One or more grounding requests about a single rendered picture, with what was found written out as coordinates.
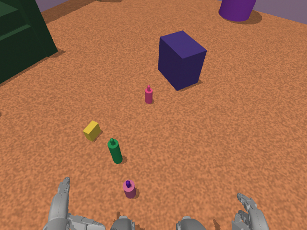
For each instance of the right robot hand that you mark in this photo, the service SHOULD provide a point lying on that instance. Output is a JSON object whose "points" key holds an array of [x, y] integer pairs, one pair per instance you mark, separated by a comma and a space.
{"points": [[254, 220]]}

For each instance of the left robot hand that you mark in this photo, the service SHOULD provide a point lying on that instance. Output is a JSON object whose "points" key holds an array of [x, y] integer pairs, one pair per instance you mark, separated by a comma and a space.
{"points": [[59, 209]]}

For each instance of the left robot arm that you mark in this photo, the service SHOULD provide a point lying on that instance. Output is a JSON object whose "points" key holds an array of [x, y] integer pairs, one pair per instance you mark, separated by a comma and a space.
{"points": [[57, 224]]}

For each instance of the armchair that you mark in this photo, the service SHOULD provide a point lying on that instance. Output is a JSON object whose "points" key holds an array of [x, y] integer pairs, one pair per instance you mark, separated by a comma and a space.
{"points": [[24, 37]]}

